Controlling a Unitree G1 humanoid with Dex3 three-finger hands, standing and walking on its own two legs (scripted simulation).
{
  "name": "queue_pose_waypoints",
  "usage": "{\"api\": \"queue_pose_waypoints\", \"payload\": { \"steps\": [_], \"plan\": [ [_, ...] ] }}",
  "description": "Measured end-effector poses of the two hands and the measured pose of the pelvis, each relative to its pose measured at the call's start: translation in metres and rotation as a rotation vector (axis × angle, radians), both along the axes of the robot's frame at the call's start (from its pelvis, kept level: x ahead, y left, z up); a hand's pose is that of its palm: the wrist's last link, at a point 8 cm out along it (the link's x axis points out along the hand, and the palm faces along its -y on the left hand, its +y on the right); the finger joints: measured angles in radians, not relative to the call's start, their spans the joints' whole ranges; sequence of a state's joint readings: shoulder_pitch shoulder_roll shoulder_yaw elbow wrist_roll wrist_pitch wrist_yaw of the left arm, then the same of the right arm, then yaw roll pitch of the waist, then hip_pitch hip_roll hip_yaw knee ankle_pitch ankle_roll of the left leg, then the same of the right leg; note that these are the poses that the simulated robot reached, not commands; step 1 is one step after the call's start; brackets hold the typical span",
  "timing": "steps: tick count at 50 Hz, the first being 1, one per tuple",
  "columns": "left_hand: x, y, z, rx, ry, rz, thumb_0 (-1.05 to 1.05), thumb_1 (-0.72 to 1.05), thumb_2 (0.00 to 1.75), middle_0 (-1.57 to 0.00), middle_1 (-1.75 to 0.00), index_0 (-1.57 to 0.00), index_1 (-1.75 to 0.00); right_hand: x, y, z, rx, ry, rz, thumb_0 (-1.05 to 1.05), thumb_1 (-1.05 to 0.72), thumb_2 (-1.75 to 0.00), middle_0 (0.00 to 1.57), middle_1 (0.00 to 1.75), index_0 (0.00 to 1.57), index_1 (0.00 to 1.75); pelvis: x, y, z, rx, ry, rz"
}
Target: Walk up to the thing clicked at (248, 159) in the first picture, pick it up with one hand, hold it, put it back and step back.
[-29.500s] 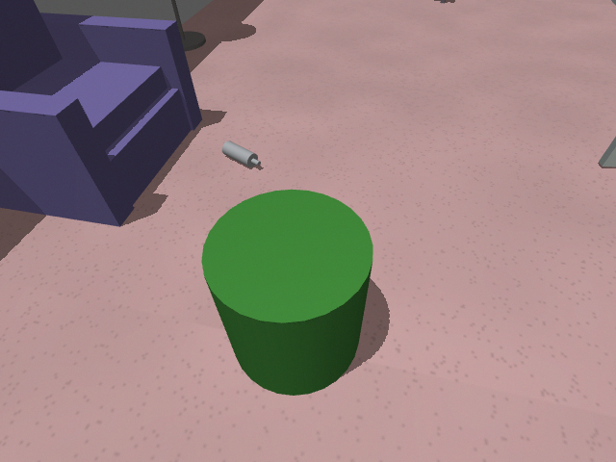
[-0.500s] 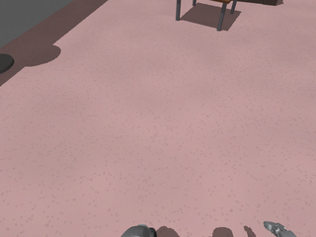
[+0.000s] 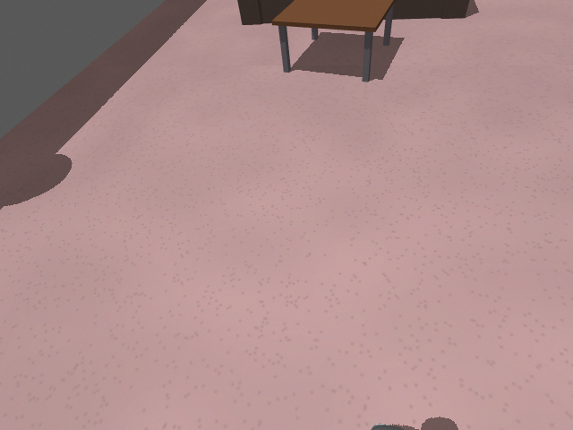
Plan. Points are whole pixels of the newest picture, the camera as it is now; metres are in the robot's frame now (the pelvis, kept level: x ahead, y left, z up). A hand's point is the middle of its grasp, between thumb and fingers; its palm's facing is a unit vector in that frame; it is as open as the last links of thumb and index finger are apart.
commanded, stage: walk up
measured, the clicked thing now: out of the picture -0.34 +1.23 -0.71
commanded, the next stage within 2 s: none
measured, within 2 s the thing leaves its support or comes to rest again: neither
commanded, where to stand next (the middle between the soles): +0.64 +0.10 m, yaw -1 degrees
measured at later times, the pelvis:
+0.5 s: pelvis +0.21 +0.05 +0.00, yaw +2 degrees
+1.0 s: pelvis +0.38 +0.03 +0.01, yaw +0 degrees
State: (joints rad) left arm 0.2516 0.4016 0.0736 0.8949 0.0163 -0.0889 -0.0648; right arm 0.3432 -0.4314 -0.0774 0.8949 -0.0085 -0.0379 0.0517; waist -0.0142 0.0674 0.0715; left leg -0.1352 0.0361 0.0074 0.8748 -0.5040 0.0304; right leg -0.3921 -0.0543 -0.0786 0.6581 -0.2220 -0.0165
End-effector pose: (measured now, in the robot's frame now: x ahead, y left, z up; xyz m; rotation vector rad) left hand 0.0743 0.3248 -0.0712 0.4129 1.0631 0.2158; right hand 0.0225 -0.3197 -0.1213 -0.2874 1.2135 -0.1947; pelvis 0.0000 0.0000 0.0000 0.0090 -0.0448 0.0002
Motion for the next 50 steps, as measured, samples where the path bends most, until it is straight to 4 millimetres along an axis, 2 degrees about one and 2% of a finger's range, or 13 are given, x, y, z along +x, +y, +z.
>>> {"api": "queue_pose_waypoints", "payload": {
  "steps": [6, 11, 16, 22, 26, 29, 33, 38, 42, 46, 50],
  "plan": [
    [0.024, -0.017, 0.019, -0.010, 0.011, 0.054, 0.01, 0.90, 0.90, -0.20, -0.30, -0.21, -0.30, 0.087, 0.008, 0.013, 0.047, -0.050, 0.054, 0.01, -0.91, -0.90, 0.20, 0.30, 0.20, 0.29, 0.051, -0.006, 0.020, 0.016, -0.002, -0.002],
    [0.044, -0.013, 0.015, -0.018, 0.055, 0.072, 0.01, 0.90, 0.90, -0.21, -0.30, -0.21, -0.30, 0.151, 0.013, 0.026, 0.044, -0.100, 0.089, 0.01, -0.91, -0.90, 0.20, 0.30, 0.20, 0.29, 0.090, -0.004, 0.024, -0.009, -0.001, 0.013],
    [0.072, 0.003, -0.001, -0.041, 0.061, 0.093, 0.01, 0.90, 0.90, -0.21, -0.30, -0.21, -0.30, 0.211, 0.024, 0.034, 0.011, -0.094, 0.146, 0.01, -0.91, -0.90, 0.20, 0.30, 0.20, 0.30, 0.131, 0.008, 0.018, -0.034, -0.001, 0.038],
    [0.119, 0.036, -0.039, -0.067, 0.105, 0.111, 0.01, 0.90, 0.90, -0.20, -0.30, -0.21, -0.30, 0.285, 0.047, 0.041, -0.057, -0.157, 0.175, 0.01, -0.91, -0.90, 0.20, 0.30, 0.20, 0.30, 0.190, 0.036, -0.002, -0.018, -0.001, 0.042],
    [0.161, 0.042, -0.041, -0.090, 0.125, 0.081, 0.01, 0.90, 0.90, -0.20, -0.30, -0.21, -0.30, 0.306, 0.059, 0.053, -0.067, -0.200, 0.124, 0.01, -0.91, -0.90, 0.20, 0.30, 0.21, 0.30, 0.218, 0.048, 0.005, -0.032, -0.012, 0.038],
    [0.194, 0.044, -0.032, -0.105, 0.096, 0.061, 0.01, 0.91, 0.90, -0.20, -0.30, -0.21, -0.30, 0.311, 0.065, 0.060, -0.067, -0.184, 0.102, 0.01, -0.91, -0.90, 0.20, 0.30, 0.21, 0.30, 0.239, 0.052, 0.014, -0.024, -0.013, 0.035],
    [0.232, 0.046, -0.022, -0.106, 0.071, 0.041, 0.01, 0.91, 0.90, -0.20, -0.30, -0.21, -0.30, 0.314, 0.067, 0.060, -0.061, -0.140, 0.084, 0.01, -0.91, -0.90, 0.20, 0.30, 0.21, 0.30, 0.265, 0.054, 0.020, -0.012, -0.016, 0.028],
    [0.274, 0.043, -0.012, -0.082, 0.082, 0.014, 0.01, 0.91, 0.90, -0.20, -0.30, -0.20, -0.30, 0.323, 0.061, 0.048, -0.037, -0.094, 0.054, 0.01, -0.91, -0.90, 0.20, 0.30, 0.21, 0.30, 0.299, 0.051, 0.020, 0.002, -0.015, 0.012],
    [0.311, 0.036, -0.006, -0.047, 0.074, -0.001, 0.01, 0.90, 0.90, -0.20, -0.30, -0.20, -0.30, 0.338, 0.049, 0.029, -0.009, -0.066, 0.029, 0.01, -0.90, -0.90, 0.21, 0.30, 0.21, 0.30, 0.329, 0.041, 0.013, 0.018, -0.009, -0.001],
    [0.345, 0.026, -0.004, -0.003, 0.029, 0.005, 0.01, 0.90, 0.90, -0.20, -0.30, -0.21, -0.30, 0.366, 0.036, 0.006, 0.012, -0.042, 0.020, 0.01, -0.91, -0.90, 0.20, 0.30, 0.21, 0.30, 0.359, 0.028, 0.002, -0.012, -0.015, 0.000],
    [0.361, 0.018, 0.008, 0.001, -0.012, 0.031, 0.01, 0.90, 0.90, -0.20, -0.30, -0.21, -0.30, 0.402, 0.039, 0.006, 0.032, -0.029, 0.058, 0.01, -0.91, -0.90, 0.20, 0.30, 0.20, 0.30, 0.379, 0.025, 0.009, 0.006, -0.018, 0.006]
  ]
}}
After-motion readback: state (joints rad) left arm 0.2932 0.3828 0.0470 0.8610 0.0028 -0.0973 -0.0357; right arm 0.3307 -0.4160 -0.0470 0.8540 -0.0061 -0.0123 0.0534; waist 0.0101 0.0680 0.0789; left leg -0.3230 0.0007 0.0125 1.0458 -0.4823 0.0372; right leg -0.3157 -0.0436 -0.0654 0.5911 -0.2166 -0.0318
